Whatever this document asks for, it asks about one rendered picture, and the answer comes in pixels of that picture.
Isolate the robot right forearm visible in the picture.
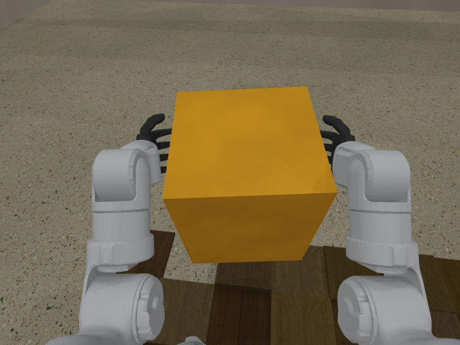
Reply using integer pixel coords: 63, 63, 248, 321
332, 141, 432, 328

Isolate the robot right hand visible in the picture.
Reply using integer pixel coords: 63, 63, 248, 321
320, 115, 355, 174

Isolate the robot left hand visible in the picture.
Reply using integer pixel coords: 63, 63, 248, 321
137, 114, 172, 173

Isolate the carton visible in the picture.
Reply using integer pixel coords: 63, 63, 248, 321
162, 86, 338, 264

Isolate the robot left forearm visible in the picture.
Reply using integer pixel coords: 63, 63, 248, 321
79, 140, 162, 328

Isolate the right robot upper arm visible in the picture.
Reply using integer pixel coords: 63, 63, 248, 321
337, 275, 460, 345

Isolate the left robot upper arm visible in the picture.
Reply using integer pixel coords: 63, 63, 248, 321
45, 273, 165, 345

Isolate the left robot shin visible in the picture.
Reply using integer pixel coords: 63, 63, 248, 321
185, 336, 204, 344

